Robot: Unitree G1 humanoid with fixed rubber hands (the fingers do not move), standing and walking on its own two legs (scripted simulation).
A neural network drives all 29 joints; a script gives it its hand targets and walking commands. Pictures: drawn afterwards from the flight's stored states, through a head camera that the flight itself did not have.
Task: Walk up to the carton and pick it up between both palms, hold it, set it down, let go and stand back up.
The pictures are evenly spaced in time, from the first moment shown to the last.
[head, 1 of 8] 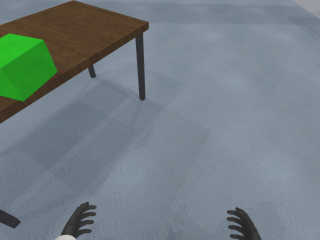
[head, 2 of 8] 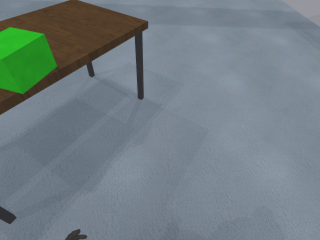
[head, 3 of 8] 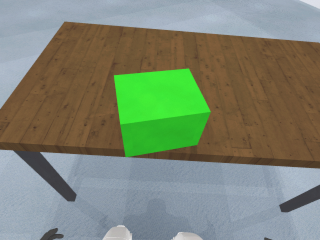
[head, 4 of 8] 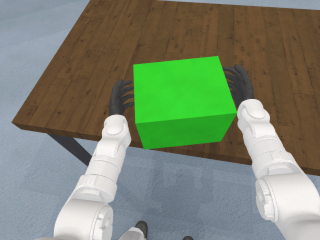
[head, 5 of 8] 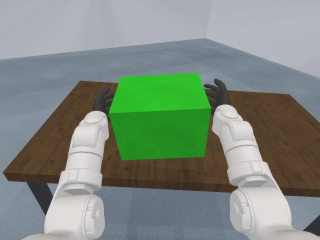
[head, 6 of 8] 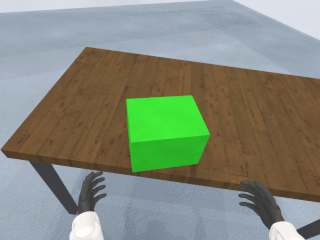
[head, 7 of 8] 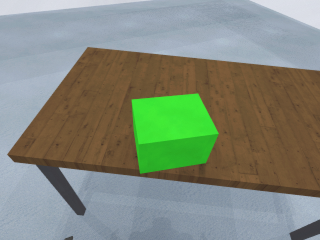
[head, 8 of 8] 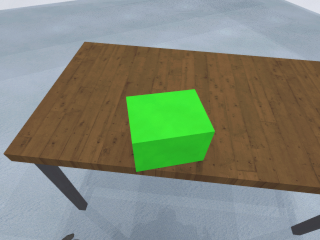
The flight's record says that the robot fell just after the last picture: no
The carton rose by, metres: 0.19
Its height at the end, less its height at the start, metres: +0.00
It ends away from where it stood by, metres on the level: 0.02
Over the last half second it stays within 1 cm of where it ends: yes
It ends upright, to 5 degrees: yes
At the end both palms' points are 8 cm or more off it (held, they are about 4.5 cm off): yes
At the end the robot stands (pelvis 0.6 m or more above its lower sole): yes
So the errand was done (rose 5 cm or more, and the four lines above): yes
